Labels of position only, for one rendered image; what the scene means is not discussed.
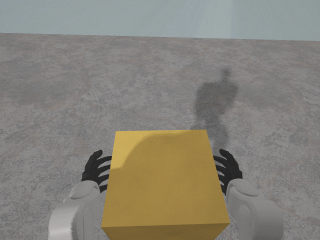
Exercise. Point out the carton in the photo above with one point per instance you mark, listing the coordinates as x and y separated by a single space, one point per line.
163 185

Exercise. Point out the left robot forearm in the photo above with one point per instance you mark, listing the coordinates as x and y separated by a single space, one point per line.
74 218

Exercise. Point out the left robot hand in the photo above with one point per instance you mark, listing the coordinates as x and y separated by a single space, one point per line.
92 172

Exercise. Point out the right robot hand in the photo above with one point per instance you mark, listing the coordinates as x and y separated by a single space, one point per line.
230 170

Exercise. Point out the right robot forearm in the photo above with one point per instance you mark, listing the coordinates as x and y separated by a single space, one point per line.
258 218

